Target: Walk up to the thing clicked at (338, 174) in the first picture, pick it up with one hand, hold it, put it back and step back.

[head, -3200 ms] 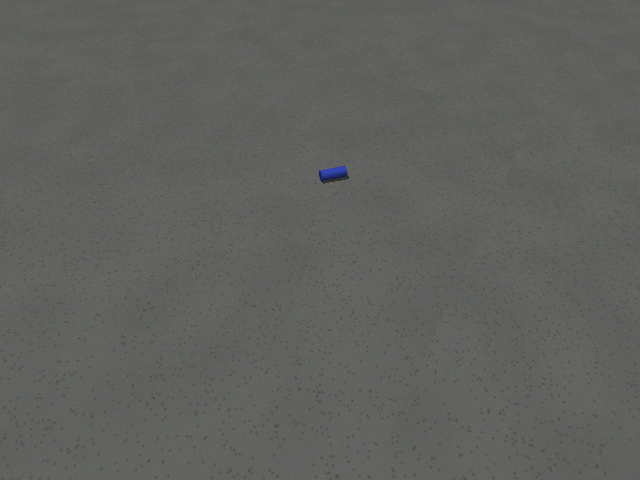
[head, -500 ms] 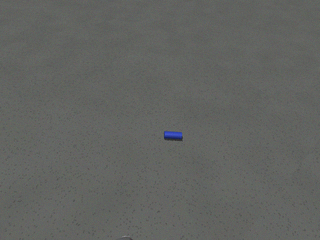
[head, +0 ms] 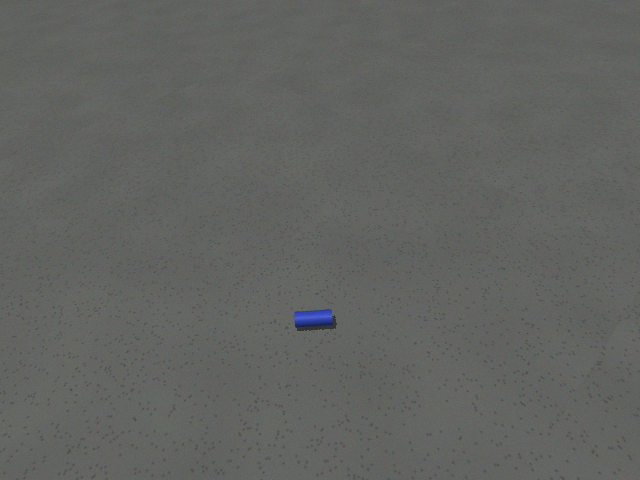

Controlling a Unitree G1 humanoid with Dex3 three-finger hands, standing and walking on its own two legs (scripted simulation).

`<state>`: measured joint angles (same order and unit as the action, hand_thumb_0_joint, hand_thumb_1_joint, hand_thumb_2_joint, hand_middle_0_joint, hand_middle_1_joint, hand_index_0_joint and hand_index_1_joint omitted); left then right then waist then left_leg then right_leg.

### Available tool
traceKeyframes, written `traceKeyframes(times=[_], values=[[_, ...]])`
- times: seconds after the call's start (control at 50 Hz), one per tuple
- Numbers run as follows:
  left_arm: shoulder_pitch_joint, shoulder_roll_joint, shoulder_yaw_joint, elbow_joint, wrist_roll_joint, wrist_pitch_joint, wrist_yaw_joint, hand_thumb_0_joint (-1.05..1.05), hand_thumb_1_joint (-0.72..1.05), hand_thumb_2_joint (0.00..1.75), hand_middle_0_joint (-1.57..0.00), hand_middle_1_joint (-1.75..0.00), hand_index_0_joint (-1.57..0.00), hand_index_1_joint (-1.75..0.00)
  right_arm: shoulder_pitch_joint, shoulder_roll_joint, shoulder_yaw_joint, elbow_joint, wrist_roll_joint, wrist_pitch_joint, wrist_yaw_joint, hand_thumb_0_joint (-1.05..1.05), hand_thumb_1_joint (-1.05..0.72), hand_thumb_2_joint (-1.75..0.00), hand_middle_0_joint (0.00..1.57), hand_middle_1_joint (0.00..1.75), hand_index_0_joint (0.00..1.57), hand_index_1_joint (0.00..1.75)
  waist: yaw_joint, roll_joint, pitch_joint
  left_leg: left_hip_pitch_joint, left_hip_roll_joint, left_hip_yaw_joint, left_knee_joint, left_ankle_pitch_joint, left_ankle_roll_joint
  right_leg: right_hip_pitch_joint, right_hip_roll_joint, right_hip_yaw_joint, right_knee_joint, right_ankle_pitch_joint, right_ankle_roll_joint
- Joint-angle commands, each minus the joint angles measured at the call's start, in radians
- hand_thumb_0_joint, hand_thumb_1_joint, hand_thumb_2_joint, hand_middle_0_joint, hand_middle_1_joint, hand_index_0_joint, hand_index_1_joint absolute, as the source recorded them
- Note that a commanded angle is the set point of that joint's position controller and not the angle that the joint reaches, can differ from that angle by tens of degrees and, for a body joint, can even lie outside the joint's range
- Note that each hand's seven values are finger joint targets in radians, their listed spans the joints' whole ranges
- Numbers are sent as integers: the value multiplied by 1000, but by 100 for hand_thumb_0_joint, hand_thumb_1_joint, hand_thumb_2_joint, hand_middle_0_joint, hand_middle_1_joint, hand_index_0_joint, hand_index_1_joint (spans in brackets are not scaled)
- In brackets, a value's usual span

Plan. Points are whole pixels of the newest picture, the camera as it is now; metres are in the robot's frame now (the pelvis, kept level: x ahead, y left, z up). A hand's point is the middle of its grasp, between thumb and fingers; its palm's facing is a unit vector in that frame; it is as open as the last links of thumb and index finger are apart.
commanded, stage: walk up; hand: left
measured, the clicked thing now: (313, 318) +0.81 +0.09 -0.72
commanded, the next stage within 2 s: none
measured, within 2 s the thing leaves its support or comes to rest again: neither
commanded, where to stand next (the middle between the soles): +0.44 -0.19 m, yaw +5 degrees
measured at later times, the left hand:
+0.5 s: hand (205, 471) +0.19 +0.19 -0.15, palm faces -0.04 -0.96 -0.28, open 7.4 cm
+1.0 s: hand (293, 387) +0.30 +0.07 -0.10, palm faces +0.05 -0.91 -0.41, open 7.4 cm
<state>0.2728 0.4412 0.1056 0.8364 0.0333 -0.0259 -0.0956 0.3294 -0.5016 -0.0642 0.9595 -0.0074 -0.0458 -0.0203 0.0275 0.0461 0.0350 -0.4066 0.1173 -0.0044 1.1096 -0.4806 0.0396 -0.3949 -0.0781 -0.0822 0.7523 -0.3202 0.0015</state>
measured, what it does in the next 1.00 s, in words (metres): walks ahead: left foot, then right foot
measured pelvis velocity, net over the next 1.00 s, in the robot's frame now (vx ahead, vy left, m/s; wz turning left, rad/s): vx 0.29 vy -0.21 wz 0.03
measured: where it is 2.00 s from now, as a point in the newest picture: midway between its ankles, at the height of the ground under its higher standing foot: (412, 442)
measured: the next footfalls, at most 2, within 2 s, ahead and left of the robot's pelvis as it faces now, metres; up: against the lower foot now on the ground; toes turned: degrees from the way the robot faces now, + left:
left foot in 0.30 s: +0.24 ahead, +0.05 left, +0.00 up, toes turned +8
right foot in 0.72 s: +0.33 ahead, -0.31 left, +0.00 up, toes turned -5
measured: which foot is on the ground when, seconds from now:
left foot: up 0.00-0.28, down 0.30-0.74, up 0.76-1.00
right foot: down 0.00-0.32, up 0.34-0.70, down 0.72-1.00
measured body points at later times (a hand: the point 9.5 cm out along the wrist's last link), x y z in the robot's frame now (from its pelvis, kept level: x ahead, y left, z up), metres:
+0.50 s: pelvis +0.15 -0.07 +0.01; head +0.16 -0.03 +0.46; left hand +0.20 +0.24 -0.13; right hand +0.23 -0.40 -0.06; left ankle +0.20 +0.04 -0.71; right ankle +0.19 -0.21 -0.65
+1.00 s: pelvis +0.29 -0.21 +0.02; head +0.31 -0.23 +0.47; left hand +0.29 +0.11 -0.07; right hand +0.37 -0.53 -0.10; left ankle +0.35 -0.07 -0.65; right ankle +0.29 -0.31 -0.71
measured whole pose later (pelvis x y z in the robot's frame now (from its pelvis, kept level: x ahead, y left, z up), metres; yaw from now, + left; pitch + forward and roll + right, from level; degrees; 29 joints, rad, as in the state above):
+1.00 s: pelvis +0.29 -0.21 +0.02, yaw +2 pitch -2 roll +0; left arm 0.36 0.40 0.06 0.87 0.01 -0.06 -0.05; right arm 0.28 -0.43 -0.03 0.91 -0.01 -0.06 0.04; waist 0.05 0.04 0.07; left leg -0.54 0.04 0.00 0.97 -0.29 0.02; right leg -0.21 -0.02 -0.12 0.53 -0.29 -0.04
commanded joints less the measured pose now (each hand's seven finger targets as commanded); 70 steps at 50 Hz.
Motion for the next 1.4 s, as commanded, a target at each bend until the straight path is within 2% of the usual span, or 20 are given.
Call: traceKeyframes(times=[0.0, 0.18, 0.26, 0.28, 0.3, 0.34, 0.44, 0.64, 0.7, 0.72, 0.74, 0.78, 0.86, 1.02, 1.16, 1.2, 1.22, 1.24, 1.32, 1.38], values=[[15, 274, 64, -64, -16, -27, 40, 0, 90, 90, -20, -30, -20, -30, 25, -178, -37, -70, 24, -60, -1, 0, -90, -90, 20, 30, 20, 30, 5, -278, 46, -275, 9, -33, 28, 94, 7, 200, -203, 366, -453, -70, -205], [74, 228, 32, -110, -9, -35, 45, 0, 90, 90, -20, -30, -20, -30, -52, -108, -27, -130, 7, -60, 23, 0, -90, -90, 20, 30, 20, 30, 39, -173, -12, -90, -61, 85, -367, 231, -10, 242, -183, 185, -371, 310, -204], [20, 199, 11, -149, -13, -20, 38, 0, 90, 90, -20, -30, -20, -30, 130, -129, -56, -88, 8, -72, 3, 0, -90, -90, 20, 30, 20, 30, -86, -39, -86, 390, -117, 109, -571, 356, 22, 9, -100, 67, -85, 357, -139], [54, 144, -6, -155, -15, -20, 36, 0, 90, 90, -20, -30, -20, -30, 205, -195, -80, -79, -4, -75, -10, 0, -90, -90, 20, 30, 20, 30, -128, 101, -132, 531, 9, -92, -645, 214, 74, -131, -21, 16, 153, 244, -96], [110, 99, -8, -154, -14, -14, 34, 0, 90, 90, -20, -30, -20, -30, 218, -271, -101, -104, -16, -74, -22, 0, -90, -90, 20, 30, 20, 30, -106, 221, -146, 627, 272, -543, -736, 65, 171, -355, 88, 18, 343, -198, -44], [128, 249, 22, -120, -3, 16, 43, 0, 90, 90, -20, -30, -20, -30, 122, -281, -103, -143, 28, -71, -31, 0, -90, -90, 20, 30, 20, 30, -82, 30, -78, 472, 382, -666, -838, -118, 267, -358, 15, 173, 480, -180, -38], [130, 202, 33, -69, -7, 24, 24, 0, 90, 90, -20, -30, -20, -30, 1, -199, -64, -155, 13, -85, -15, 0, -90, -90, 20, 30, 20, 30, -9, 50, 75, 109, 186, -194, -844, 103, 156, -186, -39, 174, 351, -21, -9], [36, 177, 43, -51, -14, 23, -19, 0, 90, 90, -20, -30, -20, -30, -77, -270, -85, -155, -10, -76, 8, 0, -90, -90, 20, 30, 20, 30, 0, 148, 4, 29, 132, -48, -781, -87, 133, 52, -26, 30, -49, 33, -7], [170, 221, 65, 17, -2, -2, 7, 0, 90, 90, -20, -30, -20, -30, -27, -178, -55, -140, -18, -49, 7, 0, -90, -90, 20, 30, 20, 30, 63, -122, -78, -51, 48, 50, -393, -60, 89, 319, 50, -13, -188, -39, -22], [245, 279, 85, 31, 9, -14, 23, 0, 90, 90, -20, -30, -20, -30, 7, -99, -27, -143, -17, -43, 10, 0, -90, -90, 20, 30, 20, 30, 100, -342, -83, -189, -24, 119, -98, -16, 50, 415, -54, 190, -317, -226, -60], [231, 324, 84, -3, 10, -27, 39, 0, 90, 90, -20, -30, -20, -30, 14, -37, 5, -166, -2, -44, 8, 0, -90, -90, 20, 30, 20, 30, 98, -445, -28, -397, -140, 51, 90, -64, 8, 412, -221, 547, -469, -316, -129], [120, 356, 79, -35, -20, -27, 45, 0, 90, 90, -20, -30, -20, -30, -60, -178, -36, -153, 0, -39, -5, 0, -90, -90, 20, 30, 20, 30, 68, -323, 74, -378, -39, -67, 117, 11, -9, 223, -337, 682, -583, -364, -233], [49, 252, 39, -36, -31, -48, 62, 0, 90, 90, -20, -30, -20, -30, 40, -149, -30, -76, 15, -40, 25, 0, -90, -90, 20, 30, 20, 30, -8, -249, 71, -231, -29, -66, -21, 154, -9, 180, -193, 304, -465, -3, -206], [137, 241, 29, -44, -27, -74, 78, 0, 90, 90, -20, -30, -20, -30, -116, -88, -27, -156, -4, -21, 61, 0, -90, -90, 20, 30, 20, 30, 48, -138, 46, -194, -57, -33, -324, 255, -25, 307, -235, 192, -447, 312, -185], [72, 217, -10, -44, -38, -49, 106, 0, 90, 90, -20, -30, -20, -30, -86, -46, -19, -141, 0, -18, 42, 0, -90, -90, 20, 30, 20, 30, -20, -106, -50, 182, -145, 104, -597, 435, 30, 237, -126, 4, -116, 689, -96], [89, 147, -32, -79, -50, -54, 100, 0, 90, 90, -20, -30, -20, -30, 91, -174, -69, -118, -13, -25, 29, 0, -90, -90, 20, 30, 20, 30, -110, 109, -198, 526, 33, -187, -629, 461, 146, -8, -15, -40, 249, 353, -39], [150, 94, -41, -71, -53, -47, 98, 0, 90, 90, -20, -30, -20, -30, 91, -208, -75, -137, -15, -25, 22, 0, -90, -90, 20, 30, 20, 30, -81, 171, -221, 617, 243, -508, -661, 525, 244, -203, 95, 9, 365, -237, -21], [140, 177, -25, -48, -45, -31, 110, 0, 90, 90, -20, -30, -20, -30, 76, -230, -86, -138, 24, -19, 23, 0, -90, -90, 20, 30, 20, 30, -92, 119, -216, 586, 317, -585, -720, 421, 338, -223, 39, 55, 460, -296, -30], [102, 178, -22, -12, -39, -22, 94, 0, 90, 90, -20, -30, -20, -30, -74, -150, -47, -166, 19, -15, 17, 0, -90, -90, 20, 30, 20, 30, -30, 36, -1, 187, 141, -229, -757, 425, 192, -95, -16, 119, 290, -152, -35], [132, 134, -28, 15, -43, -26, 97, 0, 90, 90, -20, -30, -20, -30, -141, -133, -32, -171, -2, -7, 20, 0, -90, -90, 20, 30, 20, 30, -15, 143, 18, 93, 82, -123, -728, 502, 186, -8, 5, 48, 117, -57, -6]])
